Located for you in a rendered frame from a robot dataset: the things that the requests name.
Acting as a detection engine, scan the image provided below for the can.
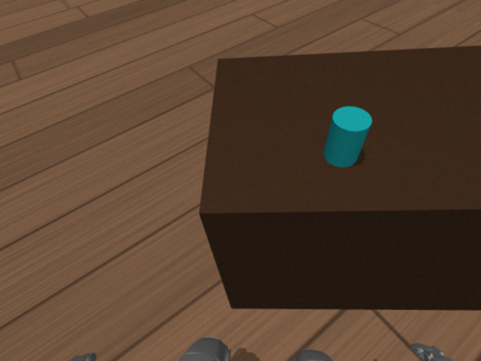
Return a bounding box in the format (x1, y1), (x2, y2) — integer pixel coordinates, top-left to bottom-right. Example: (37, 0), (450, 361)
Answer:
(323, 106), (372, 168)

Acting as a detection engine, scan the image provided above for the right robot hand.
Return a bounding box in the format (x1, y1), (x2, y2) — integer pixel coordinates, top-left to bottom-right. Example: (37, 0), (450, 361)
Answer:
(411, 343), (453, 361)

